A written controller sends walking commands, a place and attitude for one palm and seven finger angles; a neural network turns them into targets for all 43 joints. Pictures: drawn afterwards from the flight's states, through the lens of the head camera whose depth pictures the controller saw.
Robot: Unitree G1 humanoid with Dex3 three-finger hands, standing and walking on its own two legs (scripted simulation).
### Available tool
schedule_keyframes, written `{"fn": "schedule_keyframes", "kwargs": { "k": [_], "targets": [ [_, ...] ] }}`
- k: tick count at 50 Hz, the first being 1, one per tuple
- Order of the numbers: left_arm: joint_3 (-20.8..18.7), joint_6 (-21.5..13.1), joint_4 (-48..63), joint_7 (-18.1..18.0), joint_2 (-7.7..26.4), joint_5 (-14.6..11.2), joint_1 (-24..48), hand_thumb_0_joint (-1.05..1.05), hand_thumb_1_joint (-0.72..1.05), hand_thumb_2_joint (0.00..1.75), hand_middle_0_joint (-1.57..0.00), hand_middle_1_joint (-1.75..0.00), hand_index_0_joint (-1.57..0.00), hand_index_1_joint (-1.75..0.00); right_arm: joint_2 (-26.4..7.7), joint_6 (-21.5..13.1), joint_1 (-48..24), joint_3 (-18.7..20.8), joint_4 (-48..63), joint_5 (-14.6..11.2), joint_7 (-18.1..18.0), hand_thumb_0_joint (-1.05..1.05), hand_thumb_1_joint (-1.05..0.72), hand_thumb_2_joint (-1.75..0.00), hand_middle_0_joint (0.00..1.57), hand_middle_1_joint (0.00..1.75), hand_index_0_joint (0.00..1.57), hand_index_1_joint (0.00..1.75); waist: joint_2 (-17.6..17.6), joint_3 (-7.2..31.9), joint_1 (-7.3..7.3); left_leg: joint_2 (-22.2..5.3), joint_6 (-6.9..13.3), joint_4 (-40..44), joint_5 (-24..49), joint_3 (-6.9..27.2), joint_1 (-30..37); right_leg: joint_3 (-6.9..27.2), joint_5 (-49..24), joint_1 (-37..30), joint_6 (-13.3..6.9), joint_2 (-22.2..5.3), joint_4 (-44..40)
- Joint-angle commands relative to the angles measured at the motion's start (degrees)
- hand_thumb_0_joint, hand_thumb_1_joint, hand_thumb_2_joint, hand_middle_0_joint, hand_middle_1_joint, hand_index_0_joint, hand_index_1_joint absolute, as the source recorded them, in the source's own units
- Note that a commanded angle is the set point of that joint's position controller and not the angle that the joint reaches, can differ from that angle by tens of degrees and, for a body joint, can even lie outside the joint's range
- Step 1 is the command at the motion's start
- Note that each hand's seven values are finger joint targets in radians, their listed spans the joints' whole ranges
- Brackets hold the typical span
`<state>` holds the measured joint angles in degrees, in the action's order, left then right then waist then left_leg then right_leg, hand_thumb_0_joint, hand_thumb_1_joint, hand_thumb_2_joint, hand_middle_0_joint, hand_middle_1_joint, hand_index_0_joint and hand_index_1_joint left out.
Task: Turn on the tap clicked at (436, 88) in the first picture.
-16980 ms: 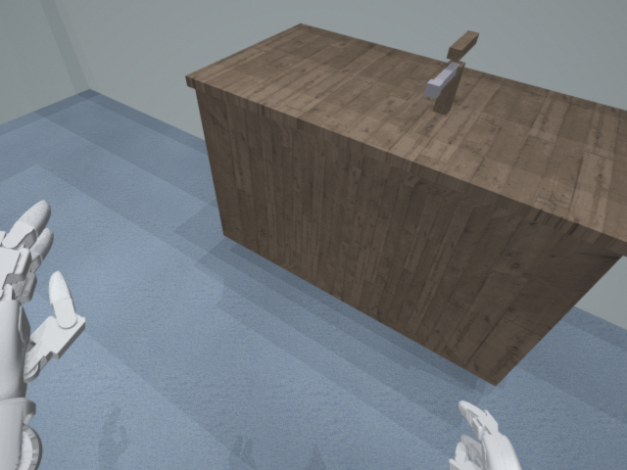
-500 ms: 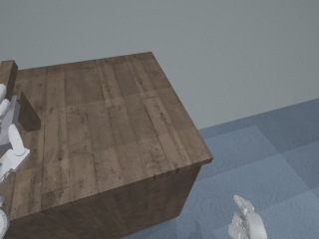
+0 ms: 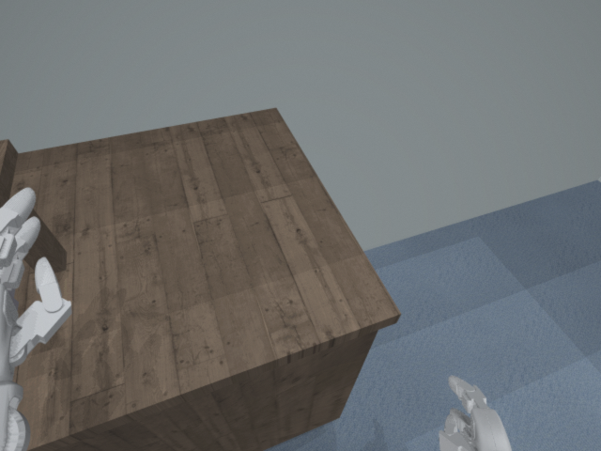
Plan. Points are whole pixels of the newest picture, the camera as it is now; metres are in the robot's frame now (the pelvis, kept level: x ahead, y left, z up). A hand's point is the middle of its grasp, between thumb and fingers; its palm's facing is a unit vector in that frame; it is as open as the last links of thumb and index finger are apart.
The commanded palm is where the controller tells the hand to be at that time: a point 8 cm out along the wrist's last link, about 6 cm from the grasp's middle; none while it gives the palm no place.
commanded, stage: come to a stop and stand still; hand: left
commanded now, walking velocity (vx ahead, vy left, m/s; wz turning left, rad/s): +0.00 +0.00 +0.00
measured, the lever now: out of the picture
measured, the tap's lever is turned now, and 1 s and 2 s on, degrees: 0 0 0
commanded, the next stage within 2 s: look again from close up in 0.12 s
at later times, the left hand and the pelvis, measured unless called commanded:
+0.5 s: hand (68, 280) +0.24 +0.25 +0.16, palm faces +0.34 -0.84 -0.43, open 7.4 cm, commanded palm +0.17 +0.29 +0.17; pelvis +0.01 +0.01 -0.01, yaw -1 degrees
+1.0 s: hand (35, 333) +0.19 +0.26 +0.16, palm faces +0.39 -0.84 -0.38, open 7.4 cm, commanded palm +0.12 +0.29 +0.17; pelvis -0.03 +0.01 -0.01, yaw +1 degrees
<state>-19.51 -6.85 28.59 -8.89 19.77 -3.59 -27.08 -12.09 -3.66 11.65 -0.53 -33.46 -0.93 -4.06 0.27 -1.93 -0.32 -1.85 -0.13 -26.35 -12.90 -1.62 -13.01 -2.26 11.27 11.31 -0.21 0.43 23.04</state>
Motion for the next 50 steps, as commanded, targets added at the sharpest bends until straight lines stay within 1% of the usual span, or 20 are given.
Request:
{"fn": "schedule_keyframes", "kwargs": {
  "k": [1,10,11,12,13,14,16,17,20,21,25,26,31,36,37,39,42,46,47,50],
  "targets": [
    [-6.46,-3.56,12.92,-1.14,10.22,0.56,4.52,0.0,0.9,0.9,-0.2,-0.3,-0.2,-0.3,-5.78,-3.34,-6.09,2.33,9.07,-0.42,-0.25,0.0,-0.9,-0.9,0.2,0.3,0.2,0.3,3.02,7.14,-0.34,-3.44,0.54,5.63,4.03,3.56,-0.73,4.5,-8.52,-5.81,-0.48,-4.25,-2.69],
    [-5.78,-3.49,11.55,-0.99,9.2,0.63,4.28,0.0,0.9,0.9,-0.2,-0.3,-0.2,-0.3,-5.78,-3.03,-5.24,2.25,9.19,-0.25,0.14,0.0,-0.9,-0.9,0.2,0.3,0.2,0.3,2.49,6.24,-0.37,-3.33,0.54,6.58,2.53,3.83,-1.96,4.1,-7.24,-6.63,-0.42,-3.89,-3.06],
    [-21.1,-14.1,26.8,-0.51,56.71,3.09,59.33,0.0,0.9,0.9,-0.2,-0.3,-0.2,-0.3,-8.53,-2.75,2.66,-7.54,14.94,-3.35,-4.22,0.0,-0.9,-0.9,0.2,0.3,0.2,0.3,11.95,0.13,2.62,-0.78,3.44,7.16,-7.8,3.58,-10.62,2.12,5.07,-6.7,4.01,0.07,0.66],
    [-20.3,-10.99,2.85,0.25,26.54,3.4,35.88,0.0,0.9,0.9,-0.2,-0.3,-0.2,-0.3,-1.94,-5.7,-0.55,0.14,11.13,-2.89,-3.17,0.0,-0.9,-0.9,0.2,0.3,0.2,0.3,2.86,3.04,-1.47,-5.12,2.37,3.44,-5.02,3.77,-4.44,1.46,12.54,4.01,1.08,-3.65,0.87],
    [-14.19,-9.35,-7.9,0.75,21.69,1.83,25.25,0.0,0.9,0.9,-0.2,-0.3,-0.2,-0.3,-6.71,-6.48,-1.65,0.2,8.51,-0.33,-0.75,0.0,-0.9,-0.9,0.2,0.3,0.2,0.3,3.26,3.68,-1.6,-2.28,1.52,3.21,-0.99,2.11,-0.29,2.84,6.48,4.27,-1.13,-2.5,-0.63],
    [-14.51,-10.09,-4.2,1.14,23.68,1.49,23.46,0.0,0.9,0.9,-0.2,-0.3,-0.2,-0.3,-8.87,-7.25,-0.84,1.89,9.37,0.57,0.8,0.0,-0.9,-0.9,0.2,0.3,0.2,0.3,3.65,6.9,-2.14,-1.82,1.03,1.23,-0.96,1.67,-0.83,5.48,2.84,3.49,-2.11,-3.91,-1.27],
    [-7.47,-10.81,-4.67,2.61,15.36,-0.12,13.0,0.0,0.9,0.9,-0.2,-0.3,-0.2,-0.3,-8.31,-8.89,-1.19,1.76,8.71,0.01,3.14,0.0,-0.9,-0.9,0.2,0.3,0.2,0.3,2.17,10.51,-2.2,-1.3,1.23,-0.26,2.03,1.86,1.64,7.09,-1.59,2.71,-2.73,-5.24,0.22],
    [-6.0,-11.14,-0.57,2.9,13.64,-0.18,7.92,0.0,0.9,0.9,-0.2,-0.3,-0.2,-0.3,-8.85,-9.24,1.59,2.31,10.04,0.09,3.99,0.0,-0.9,-0.9,0.2,0.3,0.2,0.3,-0.08,10.52,-2.72,-1.27,1.35,-0.44,4.57,2.23,0.52,6.03,-5.33,1.28,-2.5,-5.54,0.62],
    [-6.41,-11.71,4.47,2.55,13.53,-0.97,2.16,0.0,0.9,0.9,-0.2,-0.3,-0.2,-0.3,-8.63,-10.59,0.27,2.42,9.7,-0.31,5.46,0.0,-0.9,-0.9,0.2,0.3,0.2,0.3,-3.15,10.03,-3.16,-0.82,1.41,-1.44,9.56,2.19,1.0,5.46,-11.7,0.73,-1.9,-6.26,1.26],
    [-8.17,-11.71,4.9,1.84,15.3,-1.27,2.71,0.0,0.9,0.9,-0.2,-0.3,-0.2,-0.3,-8.88,-10.58,-2.01,2.22,9.0,-0.57,5.37,0.0,-0.9,-0.9,0.2,0.3,0.2,0.3,-1.07,10.65,-2.84,-1.12,1.33,-0.24,10.6,2.58,2.62,5.17,-10.84,1.18,-1.62,-5.64,2.23],
    [-12.69,-13.05,5.43,1.2,19.2,-1.28,6.09,0.0,0.9,0.9,-0.2,-0.3,-0.2,-0.3,-8.55,-10.2,-1.13,2.41,7.65,0.22,3.99,0.0,-0.9,-0.9,0.2,0.3,0.2,0.3,-2.21,8.86,-2.05,-0.53,1.24,-0.62,11.9,3.91,-0.16,5.22,-14.16,-0.51,-1.56,-6.51,1.95],
    [-14.22,-13.0,7.7,0.91,21.63,-1.09,8.88,0.0,0.9,0.9,-0.2,-0.3,-0.2,-0.3,-9.18,-10.01,-2.82,2.61,7.62,0.1,3.75,0.0,-0.9,-0.9,0.2,0.3,0.2,0.3,0.4,9.94,-1.8,-0.68,1.27,-0.2,12.38,4.42,1.35,5.64,-13.01,-0.01,-1.59,-6.36,2.61],
    [-10.82,-12.83,11.6,1.05,18.6,-1.45,8.33,0.0,0.9,0.9,-0.2,-0.3,-0.2,-0.3,-8.56,-10.81,-2.74,3.04,7.1,-0.77,3.88,0.0,-0.9,-0.9,0.2,0.3,0.2,0.3,6.69,12.15,-1.72,-1.68,1.52,-0.24,20.68,6.32,4.41,3.79,-14.3,-1.77,-1.19,-6.58,4.62],
    [-9.54,-11.96,12.29,0.92,15.0,-1.56,3.81,0.0,0.9,0.9,-0.2,-0.3,-0.2,-0.3,-8.42,-11.07,-2.99,4.22,7.11,-1.25,4.12,0.0,-0.9,-0.9,0.2,0.3,0.2,0.3,6.06,11.85,-1.98,-5.52,1.05,0.31,32.99,9.01,6.87,2.04,-10.83,1.83,0.18,-5.57,7.66],
    [-8.24,-11.93,11.73,1.14,12.96,-1.41,4.27,0.0,0.9,0.9,-0.2,-0.3,-0.2,-0.3,-8.06,-10.46,-1.77,4.34,7.0,-0.75,4.1,0.0,-0.9,-0.9,0.2,0.3,0.2,0.3,4.71,10.88,-1.87,-6.87,1.1,1.36,32.94,8.78,5.86,0.91,-6.02,2.49,0.56,-5.5,8.01],
    [-9.2,-11.64,11.43,1.23,14.17,-1.18,5.72,0.0,0.9,0.9,-0.2,-0.3,-0.2,-0.3,-7.99,-10.01,-2.7,4.61,7.5,-0.52,4.01,0.0,-0.9,-0.9,0.2,0.3,0.2,0.3,6.49,9.53,-1.96,-8.8,1.51,2.42,31.38,9.45,4.12,1.2,0.31,4.3,0.78,-5.51,9.74],
    [-8.94,-10.49,10.11,1.48,12.51,-1.35,5.15,0.0,0.9,0.9,-0.2,-0.3,-0.2,-0.3,-7.33,-8.86,-3.52,4.41,8.15,-0.28,3.98,0.0,-0.9,-0.9,0.2,0.3,0.2,0.3,5.2,9.53,-2.1,-9.35,2.03,2.64,24.03,8.55,0.95,1.81,0.93,2.76,0.75,-5.56,8.85],
    [-10.68,-10.46,13.11,1.6,14.58,-2.12,4.99,0.0,0.9,0.9,-0.2,-0.3,-0.2,-0.3,-7.37,-8.51,-5.56,4.26,9.43,-1.18,3.82,0.0,-0.9,-0.9,0.2,0.3,0.2,0.3,0.4,9.66,-2.3,-5.3,1.11,-2.12,12.65,7.18,-1.96,7.38,-9.79,2.65,-1.15,-7.82,3.91],
    [-8.7,-10.66,13.99,1.96,12.66,-2.38,4.33,0.0,0.9,0.9,-0.2,-0.3,-0.2,-0.3,-7.0,-8.04,-4.32,4.04,9.35,-0.61,3.78,0.0,-0.9,-0.9,0.2,0.3,0.2,0.3,-1.59,10.79,-1.97,-4.3,0.85,-3.43,9.91,6.62,-2.47,7.61,-9.92,2.36,-1.73,-8.79,2.81],
    [-9.4,-11.39,16.95,1.82,14.09,-3.02,3.72,0.0,0.9,0.9,-0.2,-0.3,-0.2,-0.3,-6.48,-8.6,-4.29,4.01,9.52,-0.65,3.42,0.0,-0.9,-0.9,0.2,0.3,0.2,0.3,-2.06,10.72,-1.62,-2.02,0.31,-7.87,5.6,5.79,-1.63,10.5,-8.92,6.73,-4.33,-12.44,1.26]
  ]
}}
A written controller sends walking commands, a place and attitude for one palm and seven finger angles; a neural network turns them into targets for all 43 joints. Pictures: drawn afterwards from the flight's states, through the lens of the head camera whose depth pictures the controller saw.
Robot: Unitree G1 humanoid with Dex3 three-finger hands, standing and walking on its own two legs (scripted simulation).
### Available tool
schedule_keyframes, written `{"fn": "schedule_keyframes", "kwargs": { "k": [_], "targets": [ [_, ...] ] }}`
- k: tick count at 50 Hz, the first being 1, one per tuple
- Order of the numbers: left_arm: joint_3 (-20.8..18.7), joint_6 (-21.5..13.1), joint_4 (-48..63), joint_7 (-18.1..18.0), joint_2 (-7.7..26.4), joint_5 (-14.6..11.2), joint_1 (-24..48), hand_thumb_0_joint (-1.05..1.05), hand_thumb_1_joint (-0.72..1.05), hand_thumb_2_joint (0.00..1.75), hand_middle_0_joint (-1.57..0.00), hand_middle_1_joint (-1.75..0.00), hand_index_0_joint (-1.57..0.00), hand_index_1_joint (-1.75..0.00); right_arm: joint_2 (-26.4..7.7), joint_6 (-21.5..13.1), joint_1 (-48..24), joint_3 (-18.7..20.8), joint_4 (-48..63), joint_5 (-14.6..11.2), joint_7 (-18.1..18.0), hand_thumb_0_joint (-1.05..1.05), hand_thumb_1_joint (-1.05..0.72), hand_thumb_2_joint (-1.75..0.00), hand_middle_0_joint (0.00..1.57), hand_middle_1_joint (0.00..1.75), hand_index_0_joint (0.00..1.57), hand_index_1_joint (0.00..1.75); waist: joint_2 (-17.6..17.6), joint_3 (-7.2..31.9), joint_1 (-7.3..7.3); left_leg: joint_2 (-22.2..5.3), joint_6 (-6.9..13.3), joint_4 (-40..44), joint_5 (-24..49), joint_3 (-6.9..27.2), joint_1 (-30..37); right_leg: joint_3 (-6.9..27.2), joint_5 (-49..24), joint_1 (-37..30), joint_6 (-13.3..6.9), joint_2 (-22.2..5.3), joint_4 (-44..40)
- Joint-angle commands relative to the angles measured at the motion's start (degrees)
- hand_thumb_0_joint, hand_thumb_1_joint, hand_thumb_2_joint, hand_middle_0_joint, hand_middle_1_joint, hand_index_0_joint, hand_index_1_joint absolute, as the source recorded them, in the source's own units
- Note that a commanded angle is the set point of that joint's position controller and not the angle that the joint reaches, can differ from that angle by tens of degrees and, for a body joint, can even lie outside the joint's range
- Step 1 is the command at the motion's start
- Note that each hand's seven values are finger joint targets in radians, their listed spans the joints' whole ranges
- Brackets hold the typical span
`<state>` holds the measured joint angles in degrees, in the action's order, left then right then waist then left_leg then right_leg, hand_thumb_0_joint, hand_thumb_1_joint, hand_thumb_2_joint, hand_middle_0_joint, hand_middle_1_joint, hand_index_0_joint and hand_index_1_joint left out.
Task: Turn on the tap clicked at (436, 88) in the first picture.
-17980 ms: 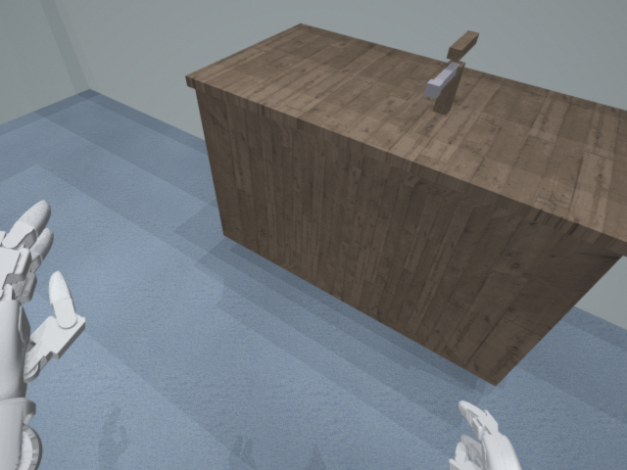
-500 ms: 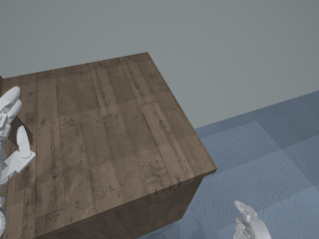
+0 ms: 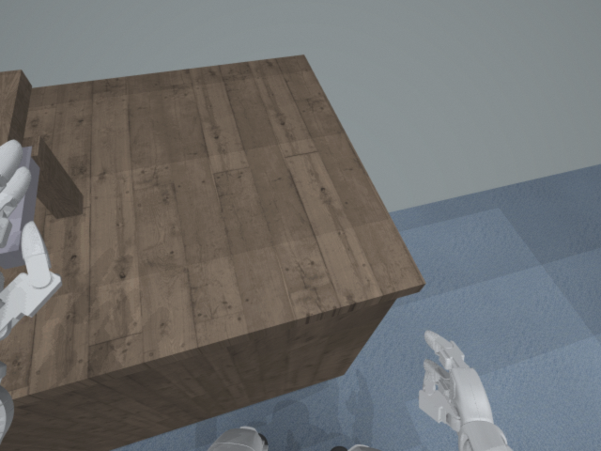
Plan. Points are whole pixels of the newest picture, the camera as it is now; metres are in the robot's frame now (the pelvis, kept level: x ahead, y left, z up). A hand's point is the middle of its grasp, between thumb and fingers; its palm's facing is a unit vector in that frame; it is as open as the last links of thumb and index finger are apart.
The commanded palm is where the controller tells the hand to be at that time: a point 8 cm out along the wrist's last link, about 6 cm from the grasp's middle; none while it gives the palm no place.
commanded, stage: shuffle to correct the standing spot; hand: left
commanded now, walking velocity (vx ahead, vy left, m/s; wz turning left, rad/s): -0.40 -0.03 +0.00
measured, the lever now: (12, 250) +0.27 +0.34 +0.12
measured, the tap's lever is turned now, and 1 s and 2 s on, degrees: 0 0 0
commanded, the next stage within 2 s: come to a stop and stand still in 0.14 s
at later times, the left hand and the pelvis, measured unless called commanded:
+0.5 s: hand (49, 382) +0.15 +0.22 +0.16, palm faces +0.33 -0.87 -0.37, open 7.4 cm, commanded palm +0.08 +0.27 +0.18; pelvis -0.08 -0.01 -0.01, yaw +0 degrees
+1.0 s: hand (14, 419) +0.12 +0.23 +0.17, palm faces +0.33 -0.86 -0.38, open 7.4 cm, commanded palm +0.07 +0.27 +0.18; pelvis -0.11 +0.00 -0.01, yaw -3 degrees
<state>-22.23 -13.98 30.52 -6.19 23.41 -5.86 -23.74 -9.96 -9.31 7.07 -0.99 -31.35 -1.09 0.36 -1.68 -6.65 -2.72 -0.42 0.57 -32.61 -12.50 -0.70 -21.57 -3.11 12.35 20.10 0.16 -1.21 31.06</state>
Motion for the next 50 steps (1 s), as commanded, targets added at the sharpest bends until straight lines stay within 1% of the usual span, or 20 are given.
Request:
{"fn": "schedule_keyframes", "kwargs": {
  "k": [1,7,11,13,14,15,16,18,22,24,26,29,32,34,36,38,40,43,47,50],
  "targets": [
    [-9.05,-3.81,14.36,-1.47,12.4,-0.64,-0.75,0.0,0.9,0.9,-0.2,-0.3,-0.2,-0.3,-8.8,-2.68,-0.88,4.56,6.94,-0.58,-1.21,0.0,-0.9,-0.9,0.2,0.3,0.2,0.3,1.21,15.42,0.67,-3.8,-0.26,-0.9,4.43,5.51,7.84,12.01,-7.58,-0.23,-4.82,-10.54,-7.0],
    [-8.95,-5.15,15.12,-1.68,10.71,-0.78,-1.11,0.0,0.9,0.9,-0.2,-0.3,-0.2,-0.3,-8.6,-2.26,-1.3,4.16,7.56,0.0,-2.34,0.0,-0.9,-0.9,0.2,0.3,0.2,0.3,10.67,14.31,0.52,-12.39,3.24,13.36,-4.52,13.25,-3.46,2.8,4.54,-4.93,0.04,-2.02,5.77],
    [-9.18,-5.28,14.75,-0.96,10.94,-0.41,0.08,0.0,0.9,0.9,-0.2,-0.3,-0.2,-0.3,-8.85,-3.59,-0.02,4.72,7.61,-0.45,-1.69,0.0,-0.9,-0.9,0.2,0.3,0.2,0.3,10.01,14.71,0.0,-13.18,3.5,9.64,1.93,10.22,-2.96,3.65,4.01,-5.26,-0.29,-1.85,6.85],
    [-7.83,-5.25,15.33,-0.28,10.95,-0.09,0.49,0.0,0.9,0.9,-0.2,-0.3,-0.2,-0.3,-9.31,-3.82,0.98,5.06,8.22,-0.42,-1.37,0.0,-0.9,-0.9,0.2,0.3,0.2,0.3,3.28,14.36,-0.29,-7.82,1.57,2.97,-9.43,5.42,-4.76,8.42,1.24,-5.37,-2.05,-5.88,-0.84],
    [-7.29,-4.81,14.43,-0.32,11.48,-0.41,0.33,0.0,0.9,0.9,-0.2,-0.3,-0.2,-0.3,-9.09,-3.94,1.65,5.07,8.28,-0.61,-1.33,0.0,-0.9,-0.9,0.2,0.3,0.2,0.3,-2.97,12.71,0.15,-2.33,-0.16,-4.86,-19.45,2.53,-3.46,16.19,13.75,1.15,-4.65,-11.46,-10.15],
    [-7.22,-3.46,13.55,-0.98,12.27,-0.63,0.66,0.0,0.9,0.9,-0.2,-0.3,-0.2,-0.3,-8.83,-3.35,2.98,5.37,6.88,-0.44,-1.44,0.0,-0.9,-0.9,0.2,0.3,0.2,0.3,-8.35,11.76,0.56,0.81,-1.62,-18.61,-19.01,0.24,1.48,23.77,30.77,9.39,-8.06,-18.52,-19.76],
    [-8.51,-0.86,12.16,-2.0,13.23,-0.68,-0.06,0.0,0.9,0.9,-0.2,-0.3,-0.2,-0.3,-9.52,-2.26,2.6,5.75,5.46,-0.06,-1.44,0.0,-0.9,-0.9,0.2,0.3,0.2,0.3,-10.02,11.97,0.53,1.27,-2.03,-29.62,-15.85,0.83,4.1,29.92,33.85,12.68,-11.49,-22.84,-23.52],
    [-6.58,1.37,14.8,-2.39,11.41,-0.55,3.32,0.0,0.9,0.9,-0.2,-0.3,-0.2,-0.3,-7.68,-1.69,1.2,3.44,4.6,0.32,-1.52,0.0,-0.9,-0.9,0.2,0.3,0.2,0.3,-9.2,10.02,2.57,-1.28,-1.6,-27.46,-14.74,3.33,1.96,22.82,25.24,9.91,-9.74,-20.05,-18.66],
    [-7.43,0.28,13.32,-3.51,10.89,0.99,-2.36,0.0,0.9,0.9,-0.2,-0.3,-0.2,-0.3,-7.44,-3.3,1.53,2.67,3.29,0.64,-3.04,0.0,-0.9,-0.9,0.2,0.3,0.2,0.3,0.52,11.54,2.49,-0.13,1.23,7.13,-12.22,-2.28,11.32,10.93,17.8,2.13,-3.86,-11.06,-9.93],
    [-7.28,-1.1,15.31,-3.3,10.58,1.24,-0.82,0.0,0.9,0.9,-0.2,-0.3,-0.2,-0.3,-9.88,-4.55,2.01,3.95,4.73,0.76,-3.15,0.0,-0.9,-0.9,0.2,0.3,0.2,0.3,8.27,10.47,1.57,-6.66,3.87,15.88,-7.64,5.45,7.5,4.8,11.85,-4.3,-0.43,-3.47,-0.76],
    [-9.62,-0.86,14.1,-2.83,12.71,1.89,-2.67,0.0,0.9,0.9,-0.2,-0.3,-0.2,-0.3,-10.24,-4.12,0.49,4.47,4.87,-0.29,-2.93,0.0,-0.9,-0.9,0.2,0.3,0.2,0.3,16.93,10.78,1.46,-11.58,5.42,18.51,-19.46,9.87,0.87,2.1,13.52,-5.09,0.74,-1.7,7.23],
    [-6.54,0.47,10.72,-1.54,9.42,2.52,-0.84,0.0,0.9,0.9,-0.2,-0.3,-0.2,-0.3,-10.63,-3.57,1.35,5.09,5.2,-0.62,-2.15,0.0,-0.9,-0.9,0.2,0.3,0.2,0.3,6.02,7.79,2.03,-7.6,3.88,11.03,-19.13,4.96,-6.92,1.52,7.32,-11.87,1.13,-1.43,2.91],
    [-5.28,1.06,8.59,-0.05,9.68,1.58,0.76,0.0,0.9,0.9,-0.2,-0.3,-0.2,-0.3,-9.76,-3.86,2.82,4.66,4.07,-0.13,-2.15,0.0,-0.9,-0.9,0.2,0.3,0.2,0.3,-8.33,8.37,3.07,0.87,1.99,-4.8,-16.4,-0.87,6.15,13.23,25.98,2.75,-2.8,-9.2,-15.58],
    [-4.8,1.82,9.81,-0.02,9.47,1.61,2.22,0.0,0.9,0.9,-0.2,-0.3,-0.2,-0.3,-8.95,-3.91,3.11,3.7,2.49,0.61,-2.23,0.0,-0.9,-0.9,0.2,0.3,0.2,0.3,-7.63,8.79,3.61,1.05,2.11,-4.56,-13.86,-1.99,11.13,13.49,28.43,7.06,-3.86,-10.66,-15.87],
    [-5.58,1.62,10.83,-0.48,10.1,2.0,3.41,0.0,0.9,0.9,-0.2,-0.3,-0.2,-0.3,-9.41,-4.14,1.89,3.3,2.42,0.9,-2.41,0.0,-0.9,-0.9,0.2,0.3,0.2,0.3,0.02,7.86,3.51,-0.87,2.65,4.53,-14.25,0.57,11.82,9.07,26.35,7.14,-2.65,-7.09,-10.23],
    [-4.31,1.18,9.95,-0.56,7.88,2.93,2.64,0.0,0.9,0.9,-0.2,-0.3,-0.2,-0.3,-9.87,-3.75,1.77,3.38,3.15,0.71,-2.4,0.0,-0.9,-0.9,0.2,0.3,0.2,0.3,9.02,5.82,3.11,-5.07,4.25,12.43,-22.49,6.21,2.6,3.58,20.66,0.85,-0.39,-1.36,-1.91],
    [-4.93,1.49,9.58,-0.58,8.0,3.63,3.33,0.0,0.9,0.9,-0.2,-0.3,-0.2,-0.3,-10.07,-3.08,0.72,4.09,4.1,0.04,-2.14,0.0,-0.9,-0.9,0.2,0.3,0.2,0.3,11.31,5.76,2.57,-7.91,5.16,15.36,-26.57,7.76,-7.96,0.19,10.7,-9.53,0.96,1.43,7.07],
    [-5.03,1.65,8.25,-0.13,8.11,3.45,4.68,0.0,0.9,0.9,-0.2,-0.3,-0.2,-0.3,-9.7,-2.57,0.48,4.06,4.51,0.04,-1.79,0.0,-0.9,-0.9,0.2,0.3,0.2,0.3,8.17,4.57,2.31,-6.26,4.31,11.48,-25.89,5.06,-8.96,1.26,10.12,-10.16,0.73,0.5,4.03],
    [-5.04,1.81,9.8,0.83,9.15,2.72,5.33,0.0,0.9,0.9,-0.2,-0.3,-0.2,-0.3,-8.5,-2.39,1.69,3.28,3.79,0.72,-1.71,0.0,-0.9,-0.9,0.2,0.3,0.2,0.3,-4.47,5.25,3.66,0.41,2.94,-4.57,-20.37,0.02,3.95,10.92,25.46,4.88,-2.46,-5.74,-11.68],
    [-5.75,2.08,11.41,0.25,9.17,2.24,4.52,0.0,0.9,0.9,-0.2,-0.3,-0.2,-0.3,-7.94,-2.38,1.78,2.46,2.4,1.08,-1.66,0.0,-0.9,-0.9,0.2,0.3,0.2,0.3,-3.27,8.1,4.07,0.84,2.52,-3.55,-15.44,-0.33,8.73,11.09,25.04,5.82,-3.21,-7.17,-11.29]
  ]
}}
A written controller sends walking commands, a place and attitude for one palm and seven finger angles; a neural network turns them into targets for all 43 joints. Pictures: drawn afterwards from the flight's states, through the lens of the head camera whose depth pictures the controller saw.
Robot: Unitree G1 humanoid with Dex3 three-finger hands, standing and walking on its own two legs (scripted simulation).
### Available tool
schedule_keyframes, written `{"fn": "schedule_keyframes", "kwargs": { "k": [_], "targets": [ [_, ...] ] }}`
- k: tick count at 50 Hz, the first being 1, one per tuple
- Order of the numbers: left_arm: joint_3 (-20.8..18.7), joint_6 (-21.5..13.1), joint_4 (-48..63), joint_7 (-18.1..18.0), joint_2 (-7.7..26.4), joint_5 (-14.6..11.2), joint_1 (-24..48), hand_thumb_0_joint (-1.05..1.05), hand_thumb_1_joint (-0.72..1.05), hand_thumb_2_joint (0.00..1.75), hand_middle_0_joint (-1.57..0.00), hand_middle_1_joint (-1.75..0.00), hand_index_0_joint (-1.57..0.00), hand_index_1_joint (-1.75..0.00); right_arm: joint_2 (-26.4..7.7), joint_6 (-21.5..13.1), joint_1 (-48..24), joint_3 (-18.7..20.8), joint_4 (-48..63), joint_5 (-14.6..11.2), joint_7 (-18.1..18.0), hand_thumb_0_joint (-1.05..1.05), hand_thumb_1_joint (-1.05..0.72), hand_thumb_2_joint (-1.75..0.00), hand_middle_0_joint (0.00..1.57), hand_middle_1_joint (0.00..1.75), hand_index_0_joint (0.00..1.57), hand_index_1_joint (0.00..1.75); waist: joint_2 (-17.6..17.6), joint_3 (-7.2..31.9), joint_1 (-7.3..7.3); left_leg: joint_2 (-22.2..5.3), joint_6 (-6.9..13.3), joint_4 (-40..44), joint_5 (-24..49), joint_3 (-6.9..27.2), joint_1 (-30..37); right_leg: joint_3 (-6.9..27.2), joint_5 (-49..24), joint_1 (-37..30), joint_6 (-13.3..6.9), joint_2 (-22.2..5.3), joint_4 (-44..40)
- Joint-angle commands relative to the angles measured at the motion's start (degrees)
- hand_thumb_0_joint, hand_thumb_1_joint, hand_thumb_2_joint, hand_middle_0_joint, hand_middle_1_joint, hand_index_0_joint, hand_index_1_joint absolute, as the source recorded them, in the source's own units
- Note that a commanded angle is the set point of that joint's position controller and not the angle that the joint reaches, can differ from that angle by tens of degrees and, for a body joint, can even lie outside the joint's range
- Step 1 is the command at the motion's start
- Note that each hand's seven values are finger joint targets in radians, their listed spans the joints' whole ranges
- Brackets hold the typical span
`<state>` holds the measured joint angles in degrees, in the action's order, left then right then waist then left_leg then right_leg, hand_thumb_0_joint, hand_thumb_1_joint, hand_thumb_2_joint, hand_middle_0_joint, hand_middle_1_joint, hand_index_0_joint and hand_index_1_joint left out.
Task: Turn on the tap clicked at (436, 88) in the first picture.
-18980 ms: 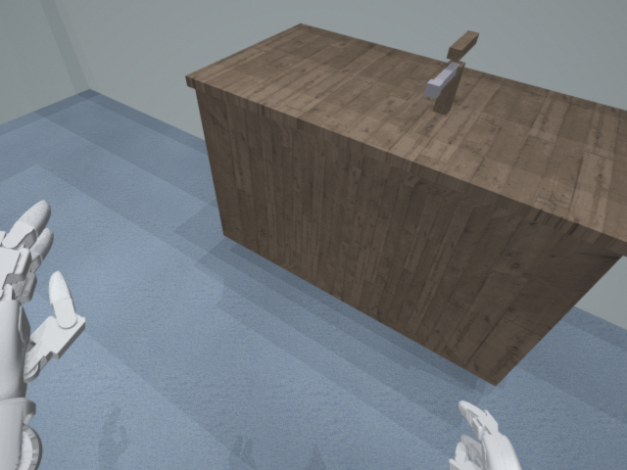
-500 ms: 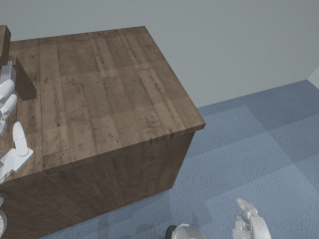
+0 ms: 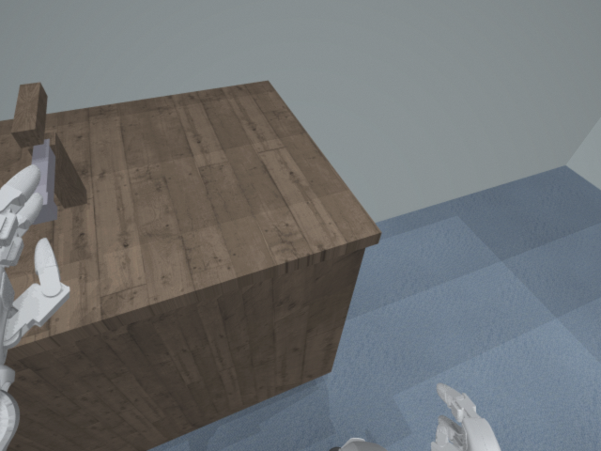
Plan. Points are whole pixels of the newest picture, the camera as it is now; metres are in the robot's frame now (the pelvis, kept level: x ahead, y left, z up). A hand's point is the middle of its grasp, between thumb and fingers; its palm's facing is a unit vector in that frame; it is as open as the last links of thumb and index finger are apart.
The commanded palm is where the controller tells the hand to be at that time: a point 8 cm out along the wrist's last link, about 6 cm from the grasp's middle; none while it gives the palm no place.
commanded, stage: come to a stop and stand still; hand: left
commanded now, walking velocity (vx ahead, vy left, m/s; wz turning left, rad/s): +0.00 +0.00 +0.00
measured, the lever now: (40, 208) +0.36 +0.36 +0.13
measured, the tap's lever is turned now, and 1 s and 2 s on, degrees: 0 0 0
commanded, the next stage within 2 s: look again from close up in 1.04 s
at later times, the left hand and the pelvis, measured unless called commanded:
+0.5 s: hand (74, 262) +0.25 +0.25 +0.17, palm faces +0.31 -0.87 -0.39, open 7.4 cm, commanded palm +0.19 +0.29 +0.20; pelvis +0.02 +0.02 +0.01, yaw -3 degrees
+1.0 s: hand (75, 204) +0.32 +0.27 +0.19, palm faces +0.35 -0.85 -0.39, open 7.4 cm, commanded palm +0.25 +0.31 +0.20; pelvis +0.08 +0.03 +0.02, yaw -1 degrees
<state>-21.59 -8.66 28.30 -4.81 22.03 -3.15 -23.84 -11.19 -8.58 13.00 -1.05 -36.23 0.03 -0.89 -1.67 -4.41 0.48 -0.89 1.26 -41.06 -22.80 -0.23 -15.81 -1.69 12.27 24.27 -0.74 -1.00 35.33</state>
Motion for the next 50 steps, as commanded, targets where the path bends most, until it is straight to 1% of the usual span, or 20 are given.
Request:
{"fn": "schedule_keyframes", "kwargs": {
  "k": [1,4,5,6,7,9,11,13,15,16,19,21,22,24,27,30,35,43,47,50],
  "targets": [
    [-7.14,-3.3,13.7,-1.32,10.89,-0.45,4.69,0.0,0.9,0.9,-0.2,-0.3,-0.2,-0.3,-7.13,-3.16,-4.5,2.61,7.31,-0.07,-0.59,0.0,-0.9,-0.9,0.2,0.3,0.2,0.3,1.26,5.15,0.73,0.3,2.07,9.96,-6.82,1.05,2.96,8.27,25.92,2.24,-1.95,-5.9,-13.3],
    [-6.33,-3.5,12.05,-1.83,8.62,0.67,3.44,0.0,0.9,0.9,-0.2,-0.3,-0.2,-0.3,-8.26,-2.83,-5.21,3.22,8.66,-0.66,-0.78,0.0,-0.9,-0.9,0.2,0.3,0.2,0.3,11.77,2.6,0.01,-6.37,4.22,23.44,-18.46,8.34,-12.64,-0.3,14.47,-10.57,1.38,2.51,1.95],
    [-38.87,-13.07,23.66,-2.13,54.31,8.32,59.73,0.0,0.9,0.9,-0.2,-0.3,-0.2,-0.3,-9.33,-7.08,7.46,4.12,5.65,3.66,-2.05,0.0,-0.9,-0.9,0.2,0.3,0.2,0.3,8.03,6.43,-3.8,-5.06,2.65,10.74,6.49,-1.62,-16.91,7.47,1.73,-19.19,0.76,-2.67,-2.55],
    [-27.16,-10.85,4.34,-0.88,37.63,4.06,46.26,0.0,0.9,0.9,-0.2,-0.3,-0.2,-0.3,-5.12,-5.47,2.5,2.7,4.22,0.08,-1.07,0.0,-0.9,-0.9,0.2,0.3,0.2,0.3,2.8,11.64,-2.01,-2.29,-0.25,8.19,6.07,0.07,-3.31,10.84,-3.45,-13.59,-4.24,-7.8,-8.16],
    [-14.68,-8.83,-7.95,1.48,20.87,1.78,31.75,0.0,0.9,0.9,-0.2,-0.3,-0.2,-0.3,-4.37,-5.65,-0.34,1.7,4.49,0.81,-0.57,0.0,-0.9,-0.9,0.2,0.3,0.2,0.3,1.7,12.93,-1.38,1.43,-1.2,12.02,-0.15,-1.0,1.77,13.67,-2.05,-11.23,-5.01,-5.56,-9.13],
    [-5.6,-9.8,-9.2,3.68,12.88,-0.04,21.46,0.0,0.9,0.9,-0.2,-0.3,-0.2,-0.3,-6.86,-5.87,-1.92,1.8,7.27,-0.04,0.09,0.0,-0.9,-0.9,0.2,0.3,0.2,0.3,11.6,3.88,-3.09,1.2,0.52,18.86,-14.84,-1.86,-5.9,9.7,17.86,-8.92,-1.59,-3.01,-12.33],
    [3.28,-8.89,-8.65,3.56,-0.25,-0.89,9.9,0.0,0.9,0.9,-0.2,-0.3,-0.2,-0.3,-7.29,-5.48,-2.75,2.7,10.05,-3.09,2.22,0.0,-0.9,-0.9,0.2,0.3,0.2,0.3,15.38,-0.46,-3.04,-3.97,2.66,28.14,-19.36,2.36,-17.43,2.82,8.06,-19.18,0.14,1.03,0.52],
    [-0.46,-9.28,-4.17,1.78,5.21,0.13,8.36,0.0,0.9,0.9,-0.2,-0.3,-0.2,-0.3,-7.28,-5.2,-2.17,2.87,10.97,-3.84,2.89,0.0,-0.9,-0.9,0.2,0.3,0.2,0.3,2.58,1.6,-4.08,-5.23,2.77,25.77,-13.4,1.49,-18.79,1.15,3.27,-24.23,1.69,1.34,1.8],
    [-4.42,-9.24,-1.44,0.78,9.93,0.35,8.48,0.0,0.9,0.9,-0.2,-0.3,-0.2,-0.3,-7.29,-4.96,-2.64,2.85,11.63,-3.02,2.26,0.0,-0.9,-0.9,0.2,0.3,0.2,0.3,-10.45,4.02,-4.35,-2.45,1.75,18.75,-9.76,-0.46,-13.33,5.26,9.21,-20.88,1.47,-0.64,-7.12],
    [-8.51,-9.04,0.37,0.21,14.56,0.5,10.16,0.0,0.9,0.9,-0.2,-0.3,-0.2,-0.3,-7.71,-4.61,-3.15,2.59,11.34,-2.56,1.86,0.0,-0.9,-0.9,0.2,0.3,0.2,0.3,-10.18,3.91,-3.99,-0.62,1.22,17.25,-10.26,-1.91,-9.78,7.21,14.4,-16.64,0.89,-1.52,-11.81],
    [-9.68,-9.85,5.98,0.61,15.06,1.14,15.41,0.0,0.9,0.9,-0.2,-0.3,-0.2,-0.3,-6.63,-5.04,-4.01,1.91,11.08,-1.19,0.68,0.0,-0.9,-0.9,0.2,0.3,0.2,0.3,-4.56,2.88,-2.4,1.22,1.33,15.92,-11.19,-1.95,-4.95,10.29,22.43,-9.0,-0.43,-2.97,-16.74],
    [-11.47,-10.96,12.09,0.17,17.41,1.84,19.98,0.0,0.9,0.9,-0.2,-0.3,-0.2,-0.3,-7.09,-5.23,-4.69,2.12,10.68,-0.57,0.74,0.0,-0.9,-0.9,0.2,0.3,0.2,0.3,7.45,4.55,-2.17,-0.39,1.52,21.4,-10.12,0.24,-4.09,8.19,15.81,-11.72,-0.62,-0.88,-10.79],
    [-10.31,-11.35,10.97,0.15,15.18,1.88,18.93,0.0,0.9,0.9,-0.2,-0.3,-0.2,-0.3,-6.97,-5.63,-5.05,2.33,10.81,-0.6,0.72,0.0,-0.9,-0.9,0.2,0.3,0.2,0.3,11.85,5.48,-2.21,-2.51,2.24,24.08,-10.36,2.07,-6.89,5.43,9.73,-16.54,-0.04,0.76,-6.11],
    [-9.23,-11.5,9.61,-0.1,12.79,2.15,16.49,0.0,0.9,0.9,-0.2,-0.3,-0.2,-0.3,-6.69,-6.3,-4.86,2.83,11.55,-1.2,1.35,0.0,-0.9,-0.9,0.2,0.3,0.2,0.3,14.72,6.26,-3.06,-4.03,2.82,23.92,-8.86,1.79,-11.63,3.57,1.21,-23.49,0.13,1.32,-1.94],
    [-7.71,-11.28,6.35,0.14,10.4,1.28,12.77,0.0,0.9,0.9,-0.2,-0.3,-0.2,-0.3,-6.17,-6.67,-3.97,2.74,10.84,-1.22,1.88,0.0,-0.9,-0.9,0.2,0.3,0.2,0.3,4.49,5.88,-2.86,-0.71,0.91,18.82,-4.21,-0.32,-8.06,6.97,2.7,-20.75,-0.57,-0.63,-9.53],
    [-4.21,-10.67,2.48,0.84,7.0,1.01,10.73,0.0,0.9,0.9,-0.2,-0.3,-0.2,-0.3,-6.79,-6.75,-2.01,2.69,9.82,-1.26,1.62,0.0,-0.9,-0.9,0.2,0.3,0.2,0.3,1.71,0.56,-2.41,0.44,0.29,20.4,-9.48,-0.59,-7.04,9.28,13.77,-13.81,-0.42,-0.5,-15.51],
    [-3.69,-10.07,1.87,0.35,7.03,1.47,12.02,0.0,0.9,0.9,-0.2,-0.3,-0.2,-0.3,-7.2,-5.96,-2.48,3.21,10.05,-1.18,1.36,0.0,-0.9,-0.9,0.2,0.3,0.2,0.3,0.06,4.84,-2.56,-0.47,-0.48,20.25,6.95,-0.31,-1.82,7.14,-1.66,-17.73,-0.12,-0.29,-12.89],
    [-7.24,-9.94,12.32,-0.97,9.91,0.9,8.52,0.0,0.9,0.9,-0.2,-0.3,-0.2,-0.3,-6.45,-4.04,-5.3,3.7,12.19,-1.0,1.78,0.0,-0.9,-0.9,0.2,0.3,0.2,0.3,5.98,12.73,-2.44,-1.84,-2.59,15.83,32.6,0.04,4.57,4.09,-29.43,-24.19,-0.65,-1.74,-6.92],
    [-8.19,-9.74,13.3,-1.41,9.51,0.48,3.69,0.0,0.9,0.9,-0.2,-0.3,-0.2,-0.3,-6.36,-3.08,-5.07,3.94,12.24,-0.88,1.81,0.0,-0.9,-0.9,0.2,0.3,0.2,0.3,6.89,14.47,-2.33,-3.03,-3.68,14.03,40.85,-0.01,6.49,2.37,-31.19,-23.85,-0.74,-1.53,-5.76],
    [-8.25,-8.95,11.86,-1.36,9.06,0.12,1.75,0.0,0.9,0.9,-0.2,-0.3,-0.2,-0.3,-6.76,-2.23,-4.5,4.42,12.41,-1.08,1.71,0.0,-0.9,-0.9,0.2,0.3,0.2,0.3,4.39,14.24,-2.15,-3.19,-3.94,13.05,37.38,-0.19,5.2,2.85,-31.32,-24.01,-1.35,-2.11,-6.19]
  ]
}}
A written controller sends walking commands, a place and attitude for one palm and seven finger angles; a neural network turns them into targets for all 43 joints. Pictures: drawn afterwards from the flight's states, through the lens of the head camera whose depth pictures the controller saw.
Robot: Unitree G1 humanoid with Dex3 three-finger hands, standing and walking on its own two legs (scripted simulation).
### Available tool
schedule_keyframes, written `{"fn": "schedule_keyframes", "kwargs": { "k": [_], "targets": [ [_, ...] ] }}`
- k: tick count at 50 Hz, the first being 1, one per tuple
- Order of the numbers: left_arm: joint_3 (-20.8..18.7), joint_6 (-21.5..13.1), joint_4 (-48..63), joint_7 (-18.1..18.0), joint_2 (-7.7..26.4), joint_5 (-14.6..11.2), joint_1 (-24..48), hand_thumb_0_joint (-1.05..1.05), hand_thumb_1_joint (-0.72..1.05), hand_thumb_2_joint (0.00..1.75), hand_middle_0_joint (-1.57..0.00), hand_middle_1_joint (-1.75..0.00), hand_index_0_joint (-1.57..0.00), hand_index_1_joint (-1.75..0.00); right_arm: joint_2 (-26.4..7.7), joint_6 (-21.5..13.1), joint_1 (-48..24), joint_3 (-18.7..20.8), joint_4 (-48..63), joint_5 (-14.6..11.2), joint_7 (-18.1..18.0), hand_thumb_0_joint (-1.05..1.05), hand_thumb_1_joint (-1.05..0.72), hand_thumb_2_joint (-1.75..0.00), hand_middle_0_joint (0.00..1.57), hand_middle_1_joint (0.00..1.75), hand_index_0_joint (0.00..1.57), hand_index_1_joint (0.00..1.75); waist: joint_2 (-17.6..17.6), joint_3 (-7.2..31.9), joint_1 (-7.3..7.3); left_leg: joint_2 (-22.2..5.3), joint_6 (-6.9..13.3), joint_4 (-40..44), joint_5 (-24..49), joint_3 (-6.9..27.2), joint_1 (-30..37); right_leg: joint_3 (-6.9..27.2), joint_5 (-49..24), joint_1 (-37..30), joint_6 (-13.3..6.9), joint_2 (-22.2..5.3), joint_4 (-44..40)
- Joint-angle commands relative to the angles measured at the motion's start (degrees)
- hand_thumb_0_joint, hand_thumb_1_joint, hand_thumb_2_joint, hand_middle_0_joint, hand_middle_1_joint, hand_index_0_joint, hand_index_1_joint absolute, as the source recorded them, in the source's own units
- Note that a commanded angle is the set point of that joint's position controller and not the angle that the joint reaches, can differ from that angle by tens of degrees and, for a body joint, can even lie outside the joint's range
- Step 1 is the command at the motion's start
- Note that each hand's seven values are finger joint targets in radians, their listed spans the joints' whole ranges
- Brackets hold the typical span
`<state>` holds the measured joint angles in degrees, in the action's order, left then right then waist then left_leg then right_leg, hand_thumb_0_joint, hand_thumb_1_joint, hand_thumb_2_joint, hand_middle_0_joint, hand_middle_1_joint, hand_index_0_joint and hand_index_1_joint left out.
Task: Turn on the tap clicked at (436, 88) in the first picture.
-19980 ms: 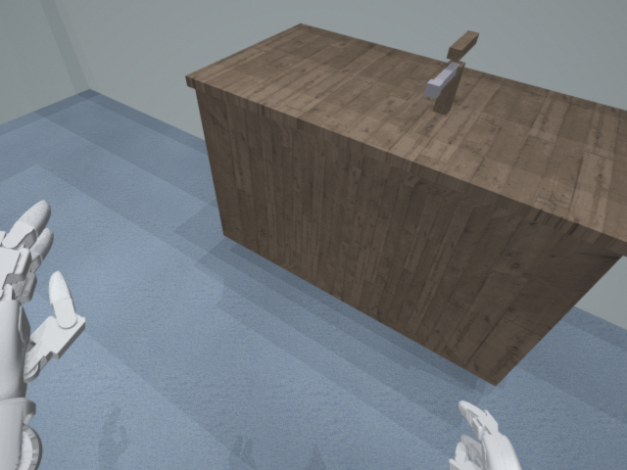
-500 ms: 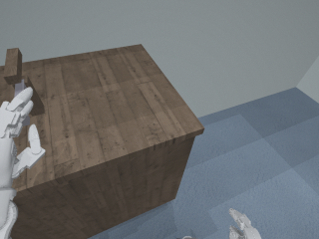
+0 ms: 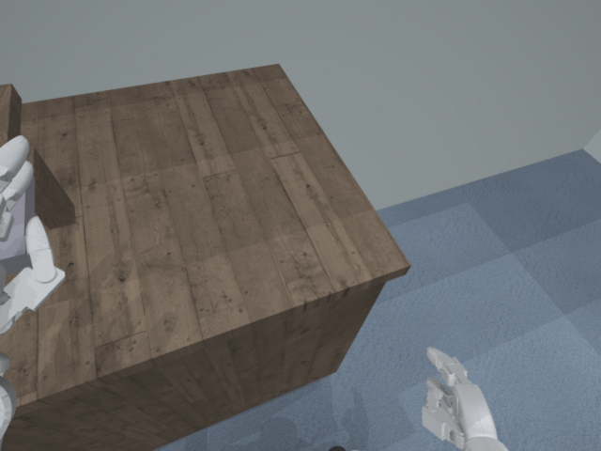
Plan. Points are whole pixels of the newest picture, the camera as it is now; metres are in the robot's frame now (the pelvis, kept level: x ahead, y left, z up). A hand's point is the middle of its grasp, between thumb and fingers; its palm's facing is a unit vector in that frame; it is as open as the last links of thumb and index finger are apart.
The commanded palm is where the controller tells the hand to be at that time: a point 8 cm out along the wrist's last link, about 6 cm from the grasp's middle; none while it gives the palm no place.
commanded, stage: come to a stop and stand still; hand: left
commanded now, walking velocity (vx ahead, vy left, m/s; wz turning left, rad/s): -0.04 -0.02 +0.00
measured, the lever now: (17, 255) +0.28 +0.34 +0.11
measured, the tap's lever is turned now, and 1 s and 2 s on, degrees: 0 0 0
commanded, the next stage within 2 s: look again from close up in 0.04 s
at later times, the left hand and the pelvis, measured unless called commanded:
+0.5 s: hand (50, 295) +0.21 +0.24 +0.17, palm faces +0.41 -0.84 -0.35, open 7.4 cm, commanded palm +0.15 +0.27 +0.18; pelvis -0.01 -0.01 +0.00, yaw +0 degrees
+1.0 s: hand (46, 349) +0.17 +0.23 +0.17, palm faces +0.44 -0.81 -0.40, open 7.4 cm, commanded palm +0.11 +0.26 +0.18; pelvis -0.04 -0.03 +0.00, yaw +2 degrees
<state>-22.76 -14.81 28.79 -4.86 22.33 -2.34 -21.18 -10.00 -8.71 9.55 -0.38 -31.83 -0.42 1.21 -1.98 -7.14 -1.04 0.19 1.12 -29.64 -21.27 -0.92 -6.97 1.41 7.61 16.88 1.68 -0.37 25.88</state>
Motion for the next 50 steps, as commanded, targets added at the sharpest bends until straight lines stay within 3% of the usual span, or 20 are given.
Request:
{"fn": "schedule_keyframes", "kwargs": {
  "k": [1,6,12,13,18,20,23,30,31,32,36,37,41,42,44,46,48,50],
  "targets": [
    [-6.84,-2.54,11.26,-1.37,8.38,-0.65,-1.13,0.0,0.9,0.9,-0.2,-0.3,-0.2,-0.3,-7.8,-1.86,-1.62,3.57,7.67,-0.72,-0.63,0.0,-0.9,-0.9,0.2,0.3,0.2,0.3,5.59,16.33,-0.3,-4.13,-4.09,2.74,35.56,0.46,-2.5,0.17,-26.04,-14.75,-3.76,-2.69,3.4],
    [-5.29,-1.63,11.44,-1.67,7.98,-0.29,1.91,0.0,0.9,0.9,-0.2,-0.3,-0.2,-0.3,-7.84,-0.79,-2.72,3.19,7.7,-0.64,-1.33,0.0,-0.9,-0.9,0.2,0.3,0.2,0.3,6.44,14.22,-0.08,-4.72,-3.27,5.16,28.75,0.87,-3.65,-0.17,-20.36,-13.66,-3.0,-2.56,3.02],
    [-3.67,-1.34,10.36,-2.09,6.86,-0.06,4.1,0.0,0.9,0.9,-0.2,-0.3,-0.2,-0.3,-7.96,-0.43,-2.84,2.9,7.55,-0.24,-2.0,0.0,-0.9,-0.9,0.2,0.3,0.2,0.3,4.48,11.79,-0.2,-3.88,-1.27,7.75,15.86,1.59,-6.81,0.76,-11.42,-14.0,-3.02,-2.61,0.66],
    [-3.41,-1.36,11.06,-2.04,7.07,-0.03,4.8,0.0,0.9,0.9,-0.2,-0.3,-0.2,-0.3,-8.16,-0.61,-2.97,3.05,7.81,-0.38,-1.99,0.0,-0.9,-0.9,0.2,0.3,0.2,0.3,5.86,11.04,-0.37,-3.77,-0.93,8.49,13.76,1.73,-7.32,1.32,-9.65,-14.0,-2.97,-2.45,0.4],
    [-3.69,-1.66,9.59,-2.17,7.29,0.23,4.63,0.0,0.9,0.9,-0.2,-0.3,-0.2,-0.3,-8.1,-0.93,-2.9,2.85,7.7,-0.37,-2.04,0.0,-0.9,-0.9,0.2,0.3,0.2,0.3,7.35,9.25,-0.71,-4.17,-0.18,10.47,10.81,2.41,-9.71,0.83,-5.87,-14.99,-2.81,-2.02,-0.03],
    [-3.65,-1.68,8.27,-2.07,7.01,0.31,4.0,0.0,0.9,0.9,-0.2,-0.3,-0.2,-0.3,-8.25,-1.0,-2.17,3.05,7.61,-0.41,-1.95,0.0,-0.9,-0.9,0.2,0.3,0.2,0.3,4.95,8.87,-0.64,-3.71,-0.01,9.9,9.08,2.05,-9.89,1.77,-4.51,-14.78,-3.0,-2.35,-1.36],
    [-3.45,-1.68,6.85,-1.89,6.8,0.19,3.4,0.0,0.9,0.9,-0.2,-0.3,-0.2,-0.3,-8.48,-0.95,-2.0,3.01,7.36,-0.32,-2.0,0.0,-0.9,-0.9,0.2,0.3,0.2,0.3,4.15,8.42,-0.57,-3.23,0.0,10.18,7.98,2.04,-9.75,2.25,-2.39,-14.0,-2.95,-2.29,-2.68],
    [-3.87,-1.67,8.3,-2.41,7.47,0.01,3.25,0.0,0.9,0.9,-0.2,-0.3,-0.2,-0.3,-8.66,-1.07,-1.78,3.27,7.72,-0.45,-1.99,0.0,-0.9,-0.9,0.2,0.3,0.2,0.3,2.78,8.69,-0.28,-3.57,-0.66,9.54,14.3,2.85,-8.25,2.07,-8.27,-14.27,-2.88,-3.33,-2.32],
    [-5.22,-1.81,9.47,-2.72,8.95,0.08,3.07,0.0,0.9,0.9,-0.2,-0.3,-0.2,-0.3,-8.47,-1.13,-2.75,3.15,7.42,-0.46,-2.07,0.0,-0.9,-0.9,0.2,0.3,0.2,0.3,4.52,9.2,-0.35,-3.9,-0.73,9.4,16.07,2.74,-7.87,1.49,-9.88,-14.13,-2.7,-3.41,-1.64],
    [-4.04,-1.85,8.7,-2.69,7.33,-0.08,1.55,0.0,0.9,0.9,-0.2,-0.3,-0.2,-0.3,-8.26,-0.95,-2.2,3.01,7.59,-0.2,-2.03,0.0,-0.9,-0.9,0.2,0.3,0.2,0.3,4.85,9.67,-0.28,-4.05,-0.68,9.01,18.04,3.13,-8.1,0.86,-11.4,-14.42,-2.63,-3.47,-1.0],
    [-6.18,-2.42,12.65,-3.15,9.51,-0.21,-0.85,0.0,0.9,0.9,-0.2,-0.3,-0.2,-0.3,-8.23,-1.22,-2.23,3.53,7.77,-0.38,-1.73,0.0,-0.9,-0.9,0.2,0.3,0.2,0.3,6.48,12.9,-0.38,-4.88,-1.46,6.36,26.06,3.9,-7.17,-0.02,-18.68,-15.21,-3.03,-4.32,1.59],
    [-5.52,-2.51,11.89,-3.13,8.32,-0.44,-2.1,0.0,0.9,0.9,-0.2,-0.3,-0.2,-0.3,-8.21,-0.96,-1.64,3.45,7.82,-0.09,-1.69,0.0,-0.9,-0.9,0.2,0.3,0.2,0.3,5.68,13.58,-0.3,-4.89,-1.45,5.93,26.63,4.43,-7.77,-0.5,-18.36,-15.46,-3.09,-4.46,1.67],
    [-7.33,-3.07,12.88,-3.18,9.47,-0.78,-3.68,0.0,0.9,0.9,-0.2,-0.3,-0.2,-0.3,-7.84,-1.09,-1.7,4.0,7.29,-0.11,-1.84,0.0,-0.9,-0.9,0.2,0.3,0.2,0.3,5.21,14.96,-0.39,-6.17,-1.51,3.1,26.57,4.46,-7.17,1.5,-21.62,-11.8,-3.9,-5.81,3.29],
    [-6.02,-3.09,12.24,-2.96,7.96,-0.95,-3.57,0.0,0.9,0.9,-0.2,-0.3,-0.2,-0.3,-7.99,-0.77,-1.34,3.84,7.32,0.18,-1.81,0.0,-0.9,-0.9,0.2,0.3,0.2,0.3,4.63,14.94,-0.26,-6.25,-1.19,3.07,23.67,4.56,-8.5,1.52,-18.92,-11.27,-3.74,-5.82,3.27],
    [-6.43,-3.34,12.77,-2.84,8.51,-1.01,-2.33,0.0,0.9,0.9,-0.2,-0.3,-0.2,-0.3,-8.22,-0.96,-1.46,4.14,7.33,0.17,-1.96,0.0,-0.9,-0.9,0.2,0.3,0.2,0.3,4.77,14.26,-0.42,-6.61,-0.58,3.18,17.64,5.09,-11.02,2.64,-14.99,-9.81,-3.7,-5.94,3.62],
    [-6.24,-2.82,12.6,-3.09,8.23,-0.84,-1.65,0.0,0.9,0.9,-0.2,-0.3,-0.2,-0.3,-8.16,-1.01,-1.38,3.74,7.1,-0.07,-2.35,0.0,-0.9,-0.9,0.2,0.3,0.2,0.3,3.85,13.88,-0.37,-4.85,-0.12,3.94,6.95,4.12,-11.46,4.87,-3.91,-8.22,-3.76,-6.0,0.28],
    [-5.39,-2.03,10.95,-3.15,7.98,-0.6,-0.55,0.0,0.9,0.9,-0.2,-0.3,-0.2,-0.3,-8.19,-0.82,-0.81,3.39,7.21,-0.12,-2.65,0.0,-0.9,-0.9,0.2,0.3,0.2,0.3,0.41,12.12,-0.4,-2.2,0.46,4.35,-5.02,3.14,-12.34,7.58,12.94,-5.93,-3.22,-6.43,-6.05],
    [-4.45,-1.08,10.44,-3.23,7.83,-0.08,1.24,0.0,0.9,0.9,-0.2,-0.3,-0.2,-0.3,-8.19,-0.62,-0.46,3.07,7.19,-0.27,-2.89,0.0,-0.9,-0.9,0.2,0.3,0.2,0.3,-2.24,10.7,0.04,0.17,0.78,2.54,-8.91,1.93,-10.56,9.52,25.72,-2.56,-3.54,-7.42,-11.98]
  ]
}}
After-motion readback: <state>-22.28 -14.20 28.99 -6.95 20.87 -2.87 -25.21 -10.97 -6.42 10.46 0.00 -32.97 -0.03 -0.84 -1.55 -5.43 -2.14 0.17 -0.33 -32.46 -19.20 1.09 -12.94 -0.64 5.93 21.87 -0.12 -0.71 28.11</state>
